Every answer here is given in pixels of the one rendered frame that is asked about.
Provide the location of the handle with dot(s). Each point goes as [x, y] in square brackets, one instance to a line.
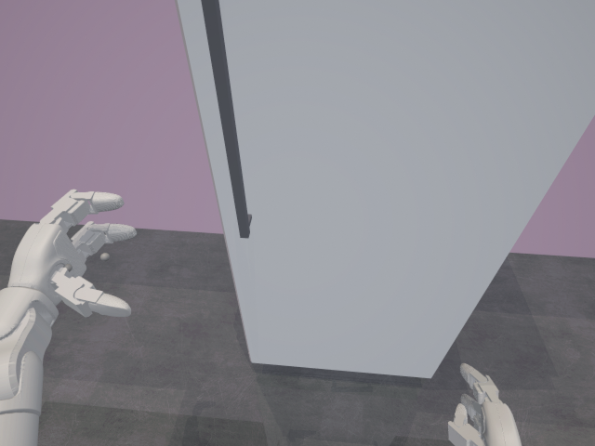
[215, 38]

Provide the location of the right robot hand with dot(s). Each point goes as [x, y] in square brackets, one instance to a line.
[494, 424]

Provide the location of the left robot hand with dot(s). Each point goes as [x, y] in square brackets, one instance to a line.
[46, 248]

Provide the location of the left robot forearm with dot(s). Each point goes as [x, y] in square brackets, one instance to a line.
[26, 318]

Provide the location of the fridge door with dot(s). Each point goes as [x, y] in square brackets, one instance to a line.
[392, 153]

